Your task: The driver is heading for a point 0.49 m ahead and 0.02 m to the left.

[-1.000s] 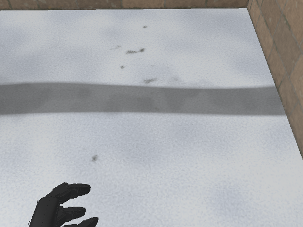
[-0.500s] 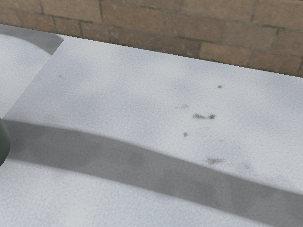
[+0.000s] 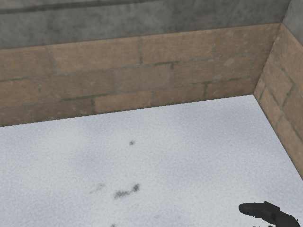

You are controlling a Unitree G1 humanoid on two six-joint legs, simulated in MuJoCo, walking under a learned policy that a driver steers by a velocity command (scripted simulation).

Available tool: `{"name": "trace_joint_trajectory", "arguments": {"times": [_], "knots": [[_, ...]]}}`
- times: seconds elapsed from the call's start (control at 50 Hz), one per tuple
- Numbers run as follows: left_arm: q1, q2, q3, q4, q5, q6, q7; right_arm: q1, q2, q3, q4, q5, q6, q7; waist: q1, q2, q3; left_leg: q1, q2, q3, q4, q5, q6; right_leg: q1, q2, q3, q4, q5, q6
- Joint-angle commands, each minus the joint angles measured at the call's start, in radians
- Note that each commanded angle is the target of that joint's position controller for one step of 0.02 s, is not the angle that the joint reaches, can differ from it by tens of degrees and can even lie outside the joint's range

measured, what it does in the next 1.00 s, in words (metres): walks ahead, turning right: left foot, then right foot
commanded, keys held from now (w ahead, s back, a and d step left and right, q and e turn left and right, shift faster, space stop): w+e+shift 0.18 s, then w+shift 0.08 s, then shift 0.74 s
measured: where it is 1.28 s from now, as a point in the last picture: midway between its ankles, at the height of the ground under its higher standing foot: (164, 198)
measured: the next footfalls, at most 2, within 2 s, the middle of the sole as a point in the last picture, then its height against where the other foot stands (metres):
left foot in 0.24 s outside the picture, level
right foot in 0.62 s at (191, 199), level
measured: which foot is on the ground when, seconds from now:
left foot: up 0.00-0.22, down 0.24-0.62, up 0.64-0.90, down 0.92-1.00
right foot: down 0.00-0.26, up 0.28-0.60, down 0.62-1.00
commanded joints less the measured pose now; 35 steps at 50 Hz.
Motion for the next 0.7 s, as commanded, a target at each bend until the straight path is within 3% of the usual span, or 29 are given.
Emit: {"name": "trace_joint_trajectory", "arguments": {"times": [0.02, 0.08, 0.14, 0.18, 0.2, 0.22, 0.24, 0.26, 0.28, 0.3, 0.32, 0.34, 0.38, 0.4, 0.42, 0.44, 0.46, 0.48, 0.5, 0.54, 0.56, 0.58, 0.6, 0.62, 0.64, 0.66, 0.68, 0.7], "knots": [[-0.062, 0.15, 0.034, -0.104, -0.006, -0.052, 0.003, -0.026, -0.131, -0.026, -0.082, 0.004, 0.023, 0.009, -0.059, 0.075, 0.07, 0.013, 0.012, 0.1, -0.247, 0.123, -0.034, -0.18, -0.239, 0.368, -0.329, 0.188, -0.135], [-0.011, 0.157, 0.044, -0.094, -0.017, -0.049, -0.008, -0.135, -0.102, -0.011, -0.119, 0.029, 0.018, 0.017, 0.018, 0.008, 0.036, 0.083, -0.043, 0.132, -0.514, 0.393, -0.019, -0.099, -0.2, 0.331, -0.288, 0.407, -0.061], [0.022, 0.173, 0.053, -0.087, -0.013, -0.045, -0.007, -0.186, -0.125, -0.015, -0.145, 0.04, 0.01, 0.013, 0.057, -0.041, 0.002, 0.106, -0.085, 0.118, -0.656, 0.434, 0.005, 0.059, -0.24, 0.376, -0.227, 0.545, -0.029], [-0.026, 0.195, 0.059, -0.102, -0.013, -0.045, 0.001, -0.111, -0.164, -0.031, -0.128, 0.041, 0.004, 0.003, 0.01, -0.047, -0.048, 0.27, -0.127, 0.101, -0.752, 0.383, 0.022, 0.094, -0.239, 0.391, -0.126, 0.69, 0.014], [-0.039, 0.221, 0.063, -0.102, -0.005, -0.048, 0.0, 0.0, -0.212, -0.052, -0.094, 0.044, 0.0, -0.007, -0.042, -0.046, -0.126, 0.385, -0.15, 0.105, -0.741, 0.32, 0.036, 0.136, -0.246, 0.383, -0.003, 0.82, 0.035], [-0.083, 0.249, 0.066, -0.108, 0.001, -0.052, -0.004, 0.181, -0.251, -0.074, -0.049, 0.047, -0.005, -0.02, -0.153, -0.046, -0.214, 0.557, -0.138, 0.115, -0.746, 0.265, 0.054, 0.119, -0.24, 0.357, 0.194, 0.857, 0.052], [-0.128, 0.199, 0.052, -0.121, 0.009, -0.065, -0.005, 0.407, -0.295, -0.1, 0.007, 0.036, -0.01, -0.04, -0.259, -0.026, -0.305, 0.795, -0.052, 0.056, -0.697, 0.133, 0.079, -0.014, -0.212, 0.314, 0.457, 0.726, 0.063], [-0.096, 0.033, 0.008, -0.151, 0.006, -0.074, -0.001, 0.53, -0.363, -0.12, 0.034, 0.002, -0.016, -0.056, -0.241, 0.216, -0.381, 1.015, 0.201, -0.298, -0.767, -0.256, 0.124, -0.278, -0.115, 0.226, 0.778, -0.023, 0.077], [0.055, 0.019, -0.014, -0.176, -0.021, -0.066, -0.001, 0.377, -0.399, -0.134, 0.018, -0.005, -0.011, -0.045, -0.085, 0.474, -0.405, 1.017, 0.348, -0.855, -0.998, -0.285, 0.242, -0.487, -0.082, 0.144, 0.928, -0.226, 0.101], [-0.043, 0.095, -0.012, -0.135, 0.018, -0.048, 0.012, 0.253, -0.261, -0.115, -0.013, 0.003, -0.012, -0.032, -0.09, 0.19, -0.23, 0.864, 0.299, -0.74, -1.024, -0.281, 0.255, -0.536, -0.174, 0.119, 0.926, -0.113, 0.102], [-0.134, 0.111, -0.007, -0.139, 0.032, -0.038, 0.006, 0.215, -0.197, -0.1, -0.002, 0.013, -0.015, -0.024, -0.093, 0.038, -0.126, 0.73, 0.253, -0.519, -0.985, 0.008, 0.257, -0.501, -0.203, 0.095, 0.872, -0.052, 0.123], [-0.191, 0.121, -0.001, -0.141, 0.039, -0.032, -0.002, 0.235, -0.172, -0.092, 0.03, 0.003, -0.018, -0.014, -0.101, -0.051, -0.09, 0.648, 0.214, -0.366, -0.957, 0.34, 0.245, -0.459, -0.215, 0.087, 0.823, -0.074, 0.137], [-0.21, 0.086, -0.005, -0.173, 0.045, -0.009, -0.014, 0.305, -0.179, -0.09, 0.106, 0.029, -0.046, -0.006, -0.07, 0.035, -0.063, 0.583, 0.177, -0.192, -0.947, 0.771, 0.226, -0.416, -0.23, 0.1, 0.723, -0.128, 0.16], [-0.223, 0.074, -0.008, -0.187, 0.046, -0.001, -0.021, 0.314, -0.189, -0.093, 0.126, 0.039, -0.063, 0.005, -0.064, 0.083, -0.069, 0.576, 0.168, -0.132, -0.949, 0.906, 0.22, -0.404, -0.221, 0.093, 0.678, -0.123, 0.169], [-0.233, 0.062, -0.013, -0.196, 0.045, 0.002, -0.03, 0.315, -0.173, -0.087, 0.144, 0.046, -0.067, 0.011, -0.051, 0.098, -0.076, 0.563, 0.151, -0.075, -0.953, 0.975, 0.205, -0.392, -0.212, 0.094, 0.611, -0.099, 0.169], [-0.267, 0.059, -0.021, -0.22, 0.044, 0.001, -0.041, 0.278, -0.201, -0.094, 0.146, 0.052, -0.071, 0.014, -0.037, 0.113, -0.063, 0.517, 0.136, -0.018, -0.981, 0.961, 0.188, -0.368, -0.213, 0.074, 0.509, -0.055, 0.172], [-0.284, 0.045, -0.033, -0.234, 0.049, 0.002, -0.052, 0.245, -0.193, -0.092, 0.145, 0.059, -0.073, 0.019, -0.018, 0.13, -0.058, 0.466, 0.108, 0.048, -0.989, 0.949, 0.167, -0.302, -0.215, 0.043, 0.375, -0.003, 0.174], [-0.304, 0.038, -0.043, -0.239, 0.049, -0.002, -0.059, 0.198, -0.209, -0.094, 0.132, 0.055, -0.076, 0.019, -0.014, 0.14, -0.066, 0.405, 0.067, 0.11, -0.992, 0.932, 0.145, -0.189, -0.21, 0.007, 0.237, 0.084, 0.172], [-0.325, 0.028, -0.051, -0.233, 0.053, -0.005, -0.064, 0.219, -0.202, -0.091, 0.144, 0.063, -0.076, 0.019, -0.028, 0.139, -0.07, 0.363, 0.047, 0.137, -1.003, 0.928, 0.131, -0.093, -0.184, -0.032, 0.159, 0.184, 0.166], [-0.321, 0.028, -0.055, -0.223, 0.059, -0.006, -0.066, 0.248, -0.22, -0.091, 0.166, 0.074, -0.068, 0.018, -0.022, 0.145, -0.071, 0.35, 0.059, 0.133, -0.969, 0.894, 0.123, 0.008, -0.168, -0.056, 0.104, 0.272, 0.148], [-0.303, 0.048, -0.053, -0.21, 0.057, -0.014, -0.061, 0.249, -0.251, -0.102, 0.161, 0.075, -0.063, 0.014, -0.019, 0.139, -0.071, 0.364, 0.039, 0.139, -0.928, 0.908, 0.116, 0.044, -0.163, -0.056, 0.053, 0.284, 0.141], [-0.253, 0.065, -0.048, -0.185, 0.068, -0.023, -0.055, 0.256, -0.255, -0.101, 0.168, 0.08, -0.054, 0.008, 0.008, 0.118, -0.092, 0.377, 0.026, 0.152, -0.824, 0.918, 0.106, 0.108, -0.158, -0.049, 0.01, 0.313, 0.121], [-0.217, 0.083, -0.043, -0.168, 0.081, -0.03, -0.043, 0.287, -0.251, -0.094, 0.184, 0.086, -0.043, 0.0, 0.03, 0.085, -0.119, 0.371, 0.006, 0.166, -0.699, 0.842, 0.094, 0.172, -0.178, -0.024, -0.032, 0.346, 0.098], [-0.16, 0.123, -0.036, -0.151, 0.094, -0.036, -0.03, 0.31, -0.226, -0.085, 0.181, 0.09, -0.036, -0.004, 0.058, 0.012, -0.158, 0.298, -0.048, 0.202, -0.473, 0.545, 0.079, 0.268, -0.304, 0.056, -0.019, 0.678, 0.061], [-0.129, 0.188, -0.026, -0.168, 0.082, -0.039, -0.018, 0.447, -0.118, -0.056, 0.166, 0.092, -0.018, -0.008, -0.016, -0.187, -0.31, 0.16, -0.145, 0.196, -0.144, -0.253, 0.062, 0.448, -0.646, 0.382, 0.084, 1.392, -0.091], [-0.104, 0.191, -0.003, -0.161, 0.031, -0.038, 0.007, 0.515, -0.162, -0.064, 0.199, 0.095, 0.014, -0.039, -0.003, -0.163, -0.455, 0.137, -0.157, 0.079, 0.004, -0.285, 0.083, 0.483, -0.71, 0.507, 0.049, 1.469, -0.211], [-0.179, 0.144, -0.011, -0.174, 0.011, -0.031, 0.02, 0.461, -0.192, -0.067, 0.202, 0.076, 0.03, -0.045, -0.025, -0.074, -0.41, 0.115, -0.108, 0.042, 0.028, -0.217, 0.085, 0.42, -0.661, 0.453, -0.001, 1.22, -0.192], [-0.239, 0.077, -0.032, -0.169, 0.005, -0.031, 0.023, 0.368, -0.199, -0.066, 0.192, 0.06, 0.032, -0.042, -0.033, -0.015, -0.282, 0.101, -0.079, 0.049, -0.051, -0.189, 0.077, 0.3, -0.591, 0.364, -0.044, 1.053, -0.137]]}}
